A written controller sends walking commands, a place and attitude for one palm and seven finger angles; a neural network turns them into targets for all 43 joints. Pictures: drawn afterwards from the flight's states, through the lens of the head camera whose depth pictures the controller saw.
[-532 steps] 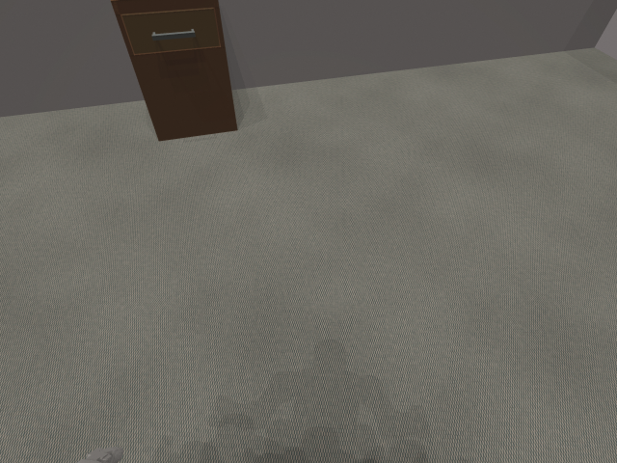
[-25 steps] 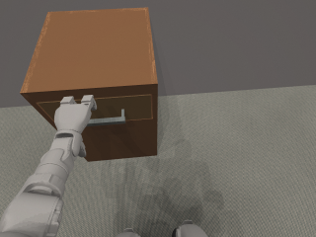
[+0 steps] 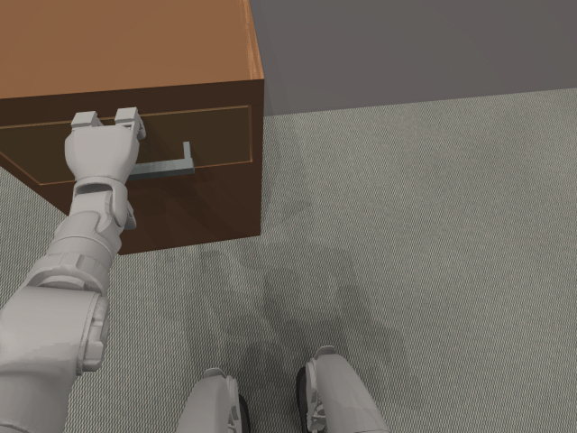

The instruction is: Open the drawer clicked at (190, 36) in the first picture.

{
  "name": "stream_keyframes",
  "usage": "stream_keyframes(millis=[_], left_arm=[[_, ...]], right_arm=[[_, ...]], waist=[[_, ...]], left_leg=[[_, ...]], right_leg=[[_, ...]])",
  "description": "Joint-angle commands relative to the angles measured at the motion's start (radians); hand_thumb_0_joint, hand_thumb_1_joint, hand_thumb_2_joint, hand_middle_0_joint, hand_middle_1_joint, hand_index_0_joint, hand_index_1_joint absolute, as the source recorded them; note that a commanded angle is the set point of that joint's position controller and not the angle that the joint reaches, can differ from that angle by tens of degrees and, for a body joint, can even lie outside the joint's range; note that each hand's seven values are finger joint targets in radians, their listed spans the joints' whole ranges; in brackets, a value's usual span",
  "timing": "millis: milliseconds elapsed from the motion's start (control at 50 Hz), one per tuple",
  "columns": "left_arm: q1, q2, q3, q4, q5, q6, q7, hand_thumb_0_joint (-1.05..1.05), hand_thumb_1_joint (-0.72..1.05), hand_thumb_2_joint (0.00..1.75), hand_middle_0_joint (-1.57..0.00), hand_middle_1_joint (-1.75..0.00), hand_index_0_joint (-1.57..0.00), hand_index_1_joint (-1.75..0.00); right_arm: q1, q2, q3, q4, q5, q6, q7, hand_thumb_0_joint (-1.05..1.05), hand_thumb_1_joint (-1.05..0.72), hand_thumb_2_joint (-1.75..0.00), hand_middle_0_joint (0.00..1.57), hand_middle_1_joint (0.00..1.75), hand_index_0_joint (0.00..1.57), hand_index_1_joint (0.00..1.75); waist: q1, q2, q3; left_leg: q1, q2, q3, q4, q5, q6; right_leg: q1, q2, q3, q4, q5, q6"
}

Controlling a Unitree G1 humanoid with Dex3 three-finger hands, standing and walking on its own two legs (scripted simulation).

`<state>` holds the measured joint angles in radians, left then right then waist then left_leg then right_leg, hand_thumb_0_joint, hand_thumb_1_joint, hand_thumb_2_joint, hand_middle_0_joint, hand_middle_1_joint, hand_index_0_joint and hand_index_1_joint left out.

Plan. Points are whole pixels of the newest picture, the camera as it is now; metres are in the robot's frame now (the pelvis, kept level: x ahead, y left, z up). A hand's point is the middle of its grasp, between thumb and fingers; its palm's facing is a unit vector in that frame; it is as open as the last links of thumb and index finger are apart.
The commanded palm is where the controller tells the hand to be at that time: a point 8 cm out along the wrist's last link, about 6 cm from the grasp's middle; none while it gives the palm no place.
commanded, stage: move the hooked fingers above the handle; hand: left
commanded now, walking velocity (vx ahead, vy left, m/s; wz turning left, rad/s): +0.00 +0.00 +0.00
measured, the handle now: (136, 162) +0.55 +0.20 -0.11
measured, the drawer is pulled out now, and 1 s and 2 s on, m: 0.00 0.00 0.00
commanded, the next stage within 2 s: lower the fingers behind the handle in 1.54 s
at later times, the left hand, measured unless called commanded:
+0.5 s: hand (120, 174) +0.50 +0.21 -0.06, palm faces -0.08 -0.04 -1.00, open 13.9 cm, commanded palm +0.49 +0.20 +0.00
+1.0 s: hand (121, 172) +0.50 +0.20 -0.05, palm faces -0.07 -0.06 -1.00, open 13.8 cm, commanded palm +0.48 +0.20 +0.00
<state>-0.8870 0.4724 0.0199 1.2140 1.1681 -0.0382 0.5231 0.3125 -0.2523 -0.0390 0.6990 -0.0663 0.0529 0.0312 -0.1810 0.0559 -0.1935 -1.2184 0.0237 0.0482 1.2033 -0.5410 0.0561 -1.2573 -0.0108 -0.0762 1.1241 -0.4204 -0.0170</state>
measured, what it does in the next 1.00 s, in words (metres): stands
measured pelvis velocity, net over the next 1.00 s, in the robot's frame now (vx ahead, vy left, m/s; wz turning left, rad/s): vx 0.00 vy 0.00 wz -0.01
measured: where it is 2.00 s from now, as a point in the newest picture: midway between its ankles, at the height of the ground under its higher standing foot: outside the picture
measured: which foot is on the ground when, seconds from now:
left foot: down 0.00-1.00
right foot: down 0.00-1.00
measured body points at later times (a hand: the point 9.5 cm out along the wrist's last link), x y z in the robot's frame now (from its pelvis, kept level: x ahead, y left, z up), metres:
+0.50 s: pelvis -0.02 +0.00 -0.02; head +0.15 +0.01 +0.40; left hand +0.50 +0.21 +0.00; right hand -0.01 -0.27 -0.14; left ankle +0.00 +0.09 -0.63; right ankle +0.04 -0.12 -0.63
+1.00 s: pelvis +0.00 +0.00 +0.00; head +0.17 +0.01 +0.42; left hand +0.50 +0.20 +0.00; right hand +0.03 -0.27 -0.13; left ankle +0.00 +0.09 -0.63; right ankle +0.04 -0.12 -0.63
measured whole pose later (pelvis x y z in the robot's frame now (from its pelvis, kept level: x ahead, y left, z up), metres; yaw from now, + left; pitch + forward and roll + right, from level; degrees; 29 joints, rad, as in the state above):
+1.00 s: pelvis +0.00 +0.00 +0.00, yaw -1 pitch +31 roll -3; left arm -0.85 0.46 0.02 1.13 1.14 -0.03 0.50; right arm 0.29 -0.24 -0.02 0.68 -0.06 0.07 0.03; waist -0.17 0.06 -0.19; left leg -1.21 0.03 0.04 1.22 -0.55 0.06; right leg -1.25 0.00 -0.08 1.13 -0.42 -0.02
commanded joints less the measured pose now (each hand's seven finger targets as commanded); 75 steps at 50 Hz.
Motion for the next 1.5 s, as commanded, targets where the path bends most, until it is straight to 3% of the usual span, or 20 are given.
stream_keyframes(millis=[0,60,160,180,220,360,460,500,600,660,720,780,800,940,1040,1140,1180,1240,1360,1480], left_arm=[[-0.46,0.247,0.042,-0.166,0.004,0.008,0.031,0.0,-0.5,0.3,-0.3,-1.2,-0.3,-1.2],[-0.507,0.219,0.011,-0.18,-0.004,0.045,0.036,0.0,-0.5,0.3,-0.3,-1.2,-0.3,-1.2],[-0.494,0.262,0.02,-0.16,-0.021,0.081,-0.001,0.0,-0.5,0.3,-0.3,-1.2,-0.3,-1.2],[-0.497,0.232,-0.004,-0.164,-0.023,0.079,-0.009,0.0,-0.5,0.3,-0.3,-1.2,-0.3,-1.2],[-0.465,0.233,-0.003,-0.144,-0.029,0.072,-0.025,0.0,-0.5,0.3,-0.3,-1.2,-0.3,-1.2],[-0.452,0.261,0.013,-0.168,-0.023,-0.002,-0.048,0.0,-0.5,0.3,-0.3,-1.2,-0.3,-1.2],[-0.44,0.3,0.061,-0.267,-0.015,-0.041,-0.016,0.0,-0.5,0.3,-0.3,-1.2,-0.3,-1.2],[-0.423,0.258,0.045,-0.272,-0.016,-0.034,0.002,0.0,-0.5,0.3,-0.3,-1.2,-0.3,-1.2],[-0.42,0.292,0.072,-0.284,-0.03,-0.003,0.025,0.0,-0.5,0.3,-0.3,-1.2,-0.3,-1.2],[-0.425,0.272,0.047,-0.291,-0.026,0.006,0.014,0.0,-0.5,0.3,-0.3,-1.2,-0.3,-1.2],[-0.426,0.198,0.0,-0.288,-0.038,0.005,0.001,0.0,-0.5,0.3,-0.3,-1.2,-0.3,-1.2],[-0.409,0.181,0.0,-0.296,-0.042,-0.007,-0.005,0.0,-0.5,0.3,-0.3,-1.2,-0.3,-1.2],[-0.379,0.17,-0.002,-0.262,-0.04,-0.001,-0.003,0.0,-0.5,0.3,-0.3,-1.2,-0.3,-1.2],[-0.277,0.254,0.075,-0.245,-0.029,0.013,0.021,0.0,-0.5,0.3,-0.3,-1.2,-0.3,-1.2],[-0.273,0.209,0.048,-0.3,-0.033,-0.007,0.021,0.0,-0.5,0.3,-0.3,-1.2,-0.3,-1.2],[-0.373,0.172,0.009,-0.329,-0.026,-0.034,0.035,0.0,-0.5,0.3,-0.3,-1.2,-0.3,-1.2],[-0.383,0.183,0.019,-0.326,-0.024,-0.036,0.043,0.0,-0.5,0.3,-0.3,-1.2,-0.3,-1.2],[-0.407,0.126,-0.017,-0.304,-0.026,-0.018,0.05,0.0,-0.5,0.3,-0.3,-1.2,-0.3,-1.2],[-0.346,0.187,0.025,-0.227,-0.029,0.043,0.04,0.0,-0.5,0.3,-0.3,-1.2,-0.3,-1.2],[-0.338,0.211,0.022,-0.226,-0.039,0.037,0.003,0.0,-0.5,0.3,-0.3,-1.2,-0.3,-1.2]], right_arm=[[0.181,-0.192,-0.056,-0.027,-0.008,-0.012,-0.015,0.0,-0.9,-0.9,0.2,0.3,0.2,0.3],[0.191,-0.192,-0.057,-0.029,-0.001,-0.009,-0.012,0.0,-0.9,-0.9,0.2,0.3,0.2,0.3],[0.181,-0.194,-0.038,-0.041,0.012,-0.003,-0.018,0.0,-0.9,-0.9,0.2,0.3,0.2,0.3],[0.177,-0.188,-0.037,-0.045,0.013,-0.005,-0.019,0.0,-0.9,-0.9,0.2,0.3,0.2,0.3],[0.171,-0.186,-0.032,-0.053,0.016,-0.01,-0.024,0.0,-0.9,-0.9,0.2,0.3,0.2,0.3],[0.171,-0.182,-0.026,-0.067,0.015,-0.033,-0.037,0.0,-0.9,-0.9,0.2,0.3,0.2,0.3],[0.179,-0.18,-0.037,-0.066,0.009,-0.034,-0.032,0.0,-0.9,-0.9,0.2,0.3,0.2,0.3],[0.177,-0.177,-0.043,-0.059,0.008,-0.031,-0.025,0.0,-0.9,-0.9,0.2,0.3,0.2,0.3],[0.179,-0.183,-0.047,-0.04,0.008,-0.019,-0.018,0.0,-0.9,-0.9,0.2,0.3,0.2,0.3],[0.178,-0.182,-0.047,-0.036,0.009,-0.014,-0.021,0.0,-0.9,-0.9,0.2,0.3,0.2,0.3],[0.182,-0.176,-0.052,-0.025,0.008,-0.014,-0.02,0.0,-0.9,-0.9,0.2,0.3,0.2,0.3],[0.183,-0.173,-0.056,-0.022,0.004,-0.01,-0.021,0.0,-0.9,-0.9,0.2,0.3,0.2,0.3],[0.181,-0.171,-0.055,-0.02,0.004,-0.007,-0.02,0.0,-0.9,-0.9,0.2,0.3,0.2,0.3],[0.154,-0.172,-0.041,-0.05,-0.001,0.013,-0.016,0.0,-0.9,-0.9,0.2,0.3,0.2,0.3],[0.149,-0.166,-0.051,-0.056,0.002,0.01,-0.014,0.0,-0.9,-0.9,0.2,0.3,0.2,0.3],[0.154,-0.167,-0.062,-0.031,0.0,0.001,-0.018,0.0,-0.9,-0.9,0.2,0.3,0.2,0.3],[0.163,-0.171,-0.064,-0.019,-0.003,0.001,-0.017,0.0,-0.9,-0.9,0.2,0.3,0.2,0.3],[0.163,-0.167,-0.067,-0.016,-0.005,0.003,-0.011,0.0,-0.9,-0.9,0.2,0.3,0.2,0.3],[0.165,-0.174,-0.051,-0.031,-0.002,0.019,-0.005,0.0,-0.9,-0.9,0.2,0.3,0.2,0.3],[0.152,-0.173,-0.041,-0.049,0.009,0.017,-0.016,0.0,-0.9,-0.9,0.2,0.3,0.2,0.3]], waist=[[-0.043,0.081,-0.533],[-0.056,0.1,-0.551],[-0.042,0.094,-0.532],[-0.049,0.114,-0.523],[-0.045,0.077,-0.506],[-0.044,0.07,-0.476],[-0.013,0.116,-0.581],[-0.014,0.122,-0.58],[-0.006,0.111,-0.602],[-0.013,0.118,-0.598],[-0.031,0.12,-0.562],[-0.022,0.131,-0.576],[-0.024,0.115,-0.538],[0.022,0.047,-0.53],[0.019,0.078,-0.543],[-0.021,0.084,-0.531],[-0.019,0.108,-0.559],[-0.028,0.134,-0.551],[-0.001,0.103,-0.552],[-0.008,0.039,-0.489]], left_leg=[[0.313,-0.007,-0.107,-0.077,0.421,-0.012],[0.339,-0.007,-0.12,-0.086,0.41,-0.016],[0.305,-0.012,-0.113,-0.107,0.331,-0.011],[0.314,-0.012,-0.111,-0.11,0.317,-0.01],[0.275,-0.015,-0.103,-0.109,0.28,-0.003],[0.203,-0.013,-0.094,-0.09,0.227,0.004],[0.266,-0.008,-0.105,-0.072,0.324,-0.005],[0.292,-0.004,-0.106,-0.07,0.354,-0.008],[0.312,-0.007,-0.097,-0.078,0.383,-0.007],[0.343,-0.005,-0.106,-0.091,0.405,-0.01],[0.391,0.001,-0.116,-0.101,0.422,-0.014],[0.435,0.003,-0.124,-0.104,0.477,-0.019],[0.415,0.002,-0.117,-0.105,0.471,-0.018],[0.321,-0.008,-0.076,-0.109,0.472,-0.006],[0.367,-0.005,-0.083,-0.114,0.49,-0.011],[0.4,0.0,-0.102,-0.109,0.466,-0.013],[0.432,0.001,-0.111,-0.099,0.495,-0.02],[0.468,0.006,-0.131,-0.105,0.53,-0.032],[0.408,-0.005,-0.101,-0.112,0.518,-0.022],[0.304,-0.011,-0.075,-0.122,0.394,-0.006]], right_leg=[[0.239,0.039,0.032,-0.053,0.233,-0.021],[0.23,0.037,0.026,-0.058,0.214,-0.018],[0.256,0.036,0.025,-0.071,0.158,-0.019],[0.243,0.037,0.026,-0.078,0.148,-0.019],[0.262,0.038,0.03,-0.085,0.128,-0.018],[0.253,0.037,0.039,-0.074,0.098,-0.019],[0.267,0.038,0.037,-0.045,0.164,-0.021],[0.26,0.039,0.034,-0.046,0.184,-0.021],[0.308,0.039,0.036,-0.062,0.224,-0.018],[0.308,0.038,0.032,-0.067,0.241,-0.019],[0.274,0.04,0.023,-0.085,0.231,-0.02],[0.269,0.039,0.02,-0.084,0.26,-0.022],[0.268,0.041,0.019,-0.088,0.259,-0.022],[0.395,0.038,0.04,-0.08,0.349,-0.022],[0.381,0.038,0.039,-0.084,0.351,-0.021],[0.308,0.038,0.032,-0.089,0.294,-0.019],[0.283,0.04,0.026,-0.078,0.293,-0.021],[0.243,0.04,0.016,-0.076,0.279,-0.022],[0.328,0.042,0.022,-0.076,0.323,-0.023],[0.375,0.041,0.038,-0.1,0.281,-0.018]])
